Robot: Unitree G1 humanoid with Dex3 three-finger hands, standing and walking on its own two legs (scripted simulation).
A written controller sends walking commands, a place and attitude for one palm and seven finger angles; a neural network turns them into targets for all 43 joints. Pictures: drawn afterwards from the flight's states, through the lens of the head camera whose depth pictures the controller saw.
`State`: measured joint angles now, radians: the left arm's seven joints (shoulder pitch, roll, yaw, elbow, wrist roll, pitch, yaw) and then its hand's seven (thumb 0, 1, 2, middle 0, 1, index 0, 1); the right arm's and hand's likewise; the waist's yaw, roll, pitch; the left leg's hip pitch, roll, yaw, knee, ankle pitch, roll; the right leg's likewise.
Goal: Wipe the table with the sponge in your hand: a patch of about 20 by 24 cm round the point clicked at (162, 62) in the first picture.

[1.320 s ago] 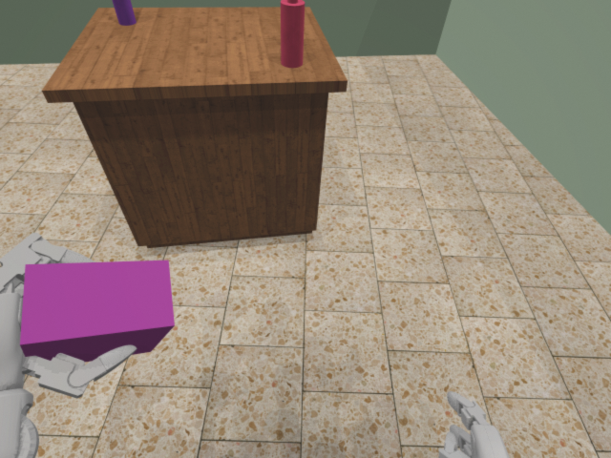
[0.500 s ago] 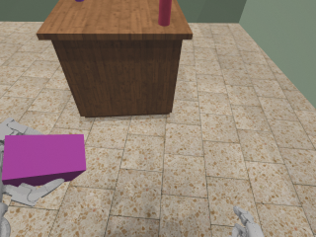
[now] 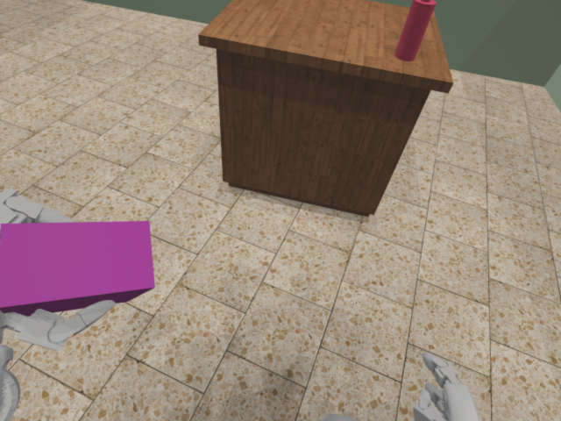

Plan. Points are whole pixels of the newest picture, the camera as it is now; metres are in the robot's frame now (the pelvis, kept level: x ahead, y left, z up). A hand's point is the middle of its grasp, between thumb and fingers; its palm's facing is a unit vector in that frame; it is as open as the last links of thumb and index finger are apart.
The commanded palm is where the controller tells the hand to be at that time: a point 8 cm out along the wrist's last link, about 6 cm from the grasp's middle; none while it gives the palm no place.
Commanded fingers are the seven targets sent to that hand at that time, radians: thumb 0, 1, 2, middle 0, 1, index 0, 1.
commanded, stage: walk to a spot facing it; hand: left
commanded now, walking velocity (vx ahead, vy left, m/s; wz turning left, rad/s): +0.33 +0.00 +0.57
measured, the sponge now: (97, 269) +0.23 +0.22 +0.16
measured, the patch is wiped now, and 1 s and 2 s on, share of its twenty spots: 0.00 0.00 0.00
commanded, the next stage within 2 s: none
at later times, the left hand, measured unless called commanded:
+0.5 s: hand (101, 281) +0.20 +0.20 +0.18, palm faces +0.55 -0.69 -0.47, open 10.5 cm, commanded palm +0.14 +0.24 +0.19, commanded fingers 0.00 0.10 1.30 -1.20 -1.60 -1.20 -1.60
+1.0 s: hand (79, 188) +0.30 +0.25 +0.20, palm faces +0.72 -0.55 -0.42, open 10.5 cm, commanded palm +0.20 +0.27 +0.19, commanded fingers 0.00 0.10 1.30 -1.20 -1.60 -1.20 -1.60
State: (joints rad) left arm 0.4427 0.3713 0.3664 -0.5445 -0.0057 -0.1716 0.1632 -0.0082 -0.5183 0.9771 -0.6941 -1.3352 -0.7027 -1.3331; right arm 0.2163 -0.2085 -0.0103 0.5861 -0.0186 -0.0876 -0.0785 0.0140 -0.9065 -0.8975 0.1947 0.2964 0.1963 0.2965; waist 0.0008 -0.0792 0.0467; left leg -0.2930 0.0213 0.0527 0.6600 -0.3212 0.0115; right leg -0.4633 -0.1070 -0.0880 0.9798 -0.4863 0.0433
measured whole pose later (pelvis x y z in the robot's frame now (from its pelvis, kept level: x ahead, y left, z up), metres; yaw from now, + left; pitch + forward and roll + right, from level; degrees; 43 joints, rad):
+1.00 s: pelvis +0.19 -0.06 -0.01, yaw +28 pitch -2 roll +3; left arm 0.32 0.41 0.36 -0.49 0.00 -0.20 0.15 -0.01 -0.52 0.98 -0.69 -1.34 -0.71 -1.33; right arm 0.16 -0.15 0.01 0.58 0.01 -0.05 -0.03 0.01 -0.91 -0.90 0.19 0.30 0.20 0.30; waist -0.03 -0.05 0.07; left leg -0.34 -0.03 0.18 0.64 -0.27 0.08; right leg -0.44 -0.09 -0.07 1.37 -0.52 0.03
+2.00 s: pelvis +0.48 -0.04 +0.01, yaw +58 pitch -1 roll -1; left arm 0.52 0.41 0.43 -0.66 -0.04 -0.22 0.14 -0.01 -0.52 0.99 -0.69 -1.34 -0.71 -1.34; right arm 0.24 -0.12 0.03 0.58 0.01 -0.09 -0.03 0.01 -0.90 -0.90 0.20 0.30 0.20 0.30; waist 0.02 0.06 0.07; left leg -0.34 0.08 -0.02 0.59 -0.24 -0.02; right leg -0.40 -0.10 -0.11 0.73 -0.37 0.08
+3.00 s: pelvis +0.58 -0.03 +0.02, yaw +95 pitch -1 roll +3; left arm 0.46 0.32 0.31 -0.44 -0.02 -0.15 0.13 -0.01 -0.52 0.99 -0.68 -1.35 -0.70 -1.34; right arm 0.19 -0.25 -0.02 0.65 -0.02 -0.05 -0.07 0.02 -0.91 -0.90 0.20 0.30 0.20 0.30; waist 0.01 -0.01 0.05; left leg -0.57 0.06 0.08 1.14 -0.36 -0.05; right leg -0.15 -0.15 -0.25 0.47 -0.30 -0.01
